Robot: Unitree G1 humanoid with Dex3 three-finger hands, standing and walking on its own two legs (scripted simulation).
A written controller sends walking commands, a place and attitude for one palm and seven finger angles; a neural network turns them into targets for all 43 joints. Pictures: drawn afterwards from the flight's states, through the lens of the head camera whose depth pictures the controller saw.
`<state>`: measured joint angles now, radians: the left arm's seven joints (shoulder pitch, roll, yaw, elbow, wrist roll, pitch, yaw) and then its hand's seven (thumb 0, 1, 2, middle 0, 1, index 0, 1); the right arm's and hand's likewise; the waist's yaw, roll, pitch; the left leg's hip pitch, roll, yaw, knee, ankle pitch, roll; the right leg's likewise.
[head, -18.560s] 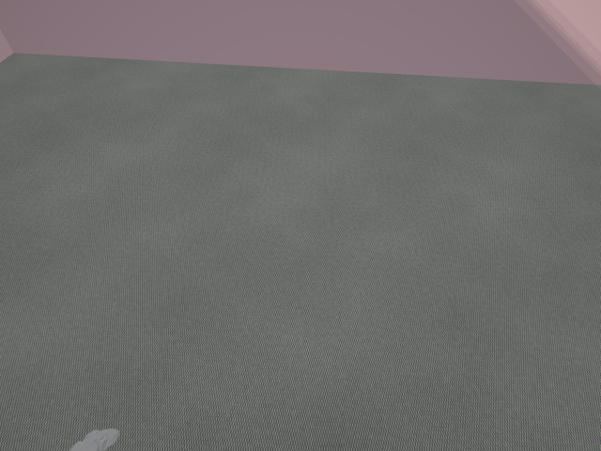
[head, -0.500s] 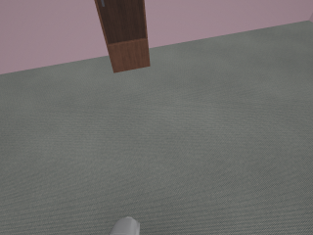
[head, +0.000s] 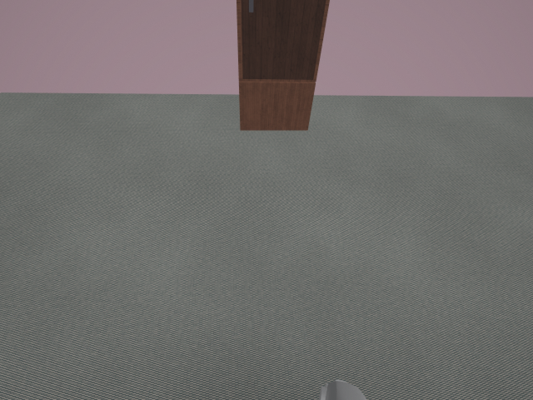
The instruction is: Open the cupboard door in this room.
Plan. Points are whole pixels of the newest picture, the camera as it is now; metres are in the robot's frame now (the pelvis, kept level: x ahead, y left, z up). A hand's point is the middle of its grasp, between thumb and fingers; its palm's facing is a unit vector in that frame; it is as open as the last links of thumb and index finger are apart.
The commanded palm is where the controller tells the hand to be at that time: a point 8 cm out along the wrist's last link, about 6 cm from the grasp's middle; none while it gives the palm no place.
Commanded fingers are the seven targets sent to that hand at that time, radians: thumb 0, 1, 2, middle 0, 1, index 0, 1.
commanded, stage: turn or walk to find it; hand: left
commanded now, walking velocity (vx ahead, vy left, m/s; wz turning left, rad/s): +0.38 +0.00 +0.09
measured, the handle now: out of the picture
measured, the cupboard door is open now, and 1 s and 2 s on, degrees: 0 0 0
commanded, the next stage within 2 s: stand and wait in 0.66 s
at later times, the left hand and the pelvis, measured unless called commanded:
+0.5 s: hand (209, 340) +0.25 +0.12 -0.16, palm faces +0.09 -0.97 -0.24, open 7.2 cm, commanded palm none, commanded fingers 0.00 0.90 0.90 -0.20 -0.30 -0.20 -0.30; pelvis +0.23 -0.07 +0.00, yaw +3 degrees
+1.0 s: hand (198, 263) +0.41 +0.18 -0.18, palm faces +0.14 -0.98 -0.16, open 7.4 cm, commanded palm none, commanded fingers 0.00 0.90 0.90 -0.20 -0.30 -0.20 -0.30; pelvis +0.41 +0.01 +0.00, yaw +4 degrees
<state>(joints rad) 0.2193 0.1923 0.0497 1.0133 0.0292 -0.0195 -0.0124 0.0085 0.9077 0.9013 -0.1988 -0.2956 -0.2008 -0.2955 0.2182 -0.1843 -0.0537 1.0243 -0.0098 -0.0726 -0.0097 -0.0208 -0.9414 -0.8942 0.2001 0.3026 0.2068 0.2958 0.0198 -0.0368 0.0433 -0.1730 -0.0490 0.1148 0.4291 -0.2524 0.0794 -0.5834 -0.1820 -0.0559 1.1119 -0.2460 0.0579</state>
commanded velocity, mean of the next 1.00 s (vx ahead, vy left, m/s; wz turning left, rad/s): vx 0.24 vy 0.00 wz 0.06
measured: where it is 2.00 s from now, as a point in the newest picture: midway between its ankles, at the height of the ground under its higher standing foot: (273, 335)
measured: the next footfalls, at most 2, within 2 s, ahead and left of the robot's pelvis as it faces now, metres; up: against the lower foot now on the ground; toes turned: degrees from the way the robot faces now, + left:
right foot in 0.26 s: +0.28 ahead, -0.16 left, +0.00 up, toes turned -7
left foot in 0.76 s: +0.48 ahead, +0.10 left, +0.00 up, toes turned +13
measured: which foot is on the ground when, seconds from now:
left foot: down 0.00-0.26, up 0.28-0.74, down 0.76-1.00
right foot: up 0.00-0.24, down 0.26-0.78, up 0.80-1.00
